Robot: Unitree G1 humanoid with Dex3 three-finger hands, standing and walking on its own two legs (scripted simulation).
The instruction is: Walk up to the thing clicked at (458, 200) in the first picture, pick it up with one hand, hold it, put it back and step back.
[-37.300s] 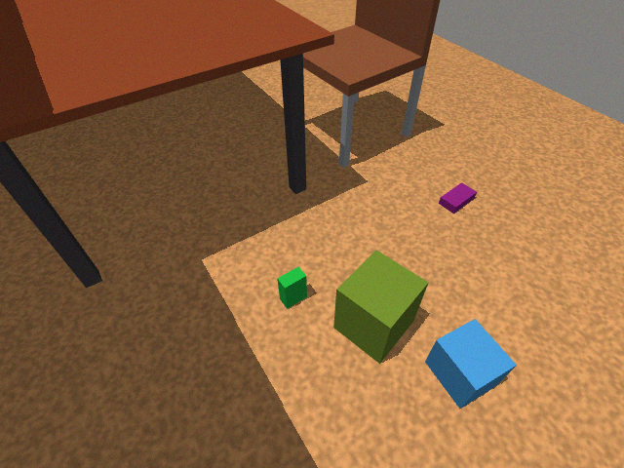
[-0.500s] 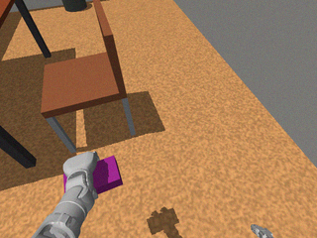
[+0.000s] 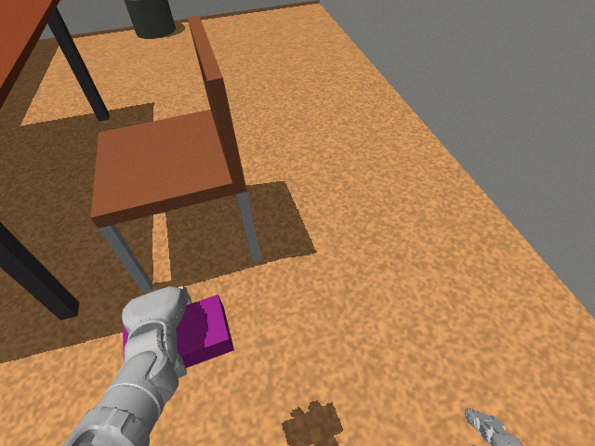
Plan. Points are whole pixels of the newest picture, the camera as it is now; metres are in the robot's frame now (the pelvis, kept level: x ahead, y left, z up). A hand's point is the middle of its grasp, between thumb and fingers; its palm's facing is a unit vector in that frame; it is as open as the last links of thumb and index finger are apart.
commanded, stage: hold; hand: left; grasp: from above
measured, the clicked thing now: (178, 338) +0.32 +0.21 -0.08
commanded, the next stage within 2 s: crouch in 1.12 s
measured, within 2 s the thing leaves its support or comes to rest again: neither
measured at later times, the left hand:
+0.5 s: hand (161, 338) +0.30 +0.22 -0.04, palm faces -0.41 -0.17 -0.90, open 11.1 cm
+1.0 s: hand (164, 336) +0.30 +0.22 -0.04, palm faces -0.41 -0.17 -0.90, open 11.1 cm
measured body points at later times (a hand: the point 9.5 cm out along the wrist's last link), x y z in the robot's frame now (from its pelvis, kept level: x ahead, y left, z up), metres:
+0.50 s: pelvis +0.00 +0.00 +0.00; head +0.00 -0.02 +0.45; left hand +0.32 +0.23 +0.01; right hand +0.14 -0.25 -0.11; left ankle +0.02 +0.13 -0.73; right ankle +0.00 -0.12 -0.73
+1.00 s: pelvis +0.00 +0.00 +0.00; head +0.01 -0.02 +0.45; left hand +0.32 +0.22 +0.01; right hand +0.15 -0.25 -0.11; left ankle +0.02 +0.13 -0.73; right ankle +0.00 -0.12 -0.73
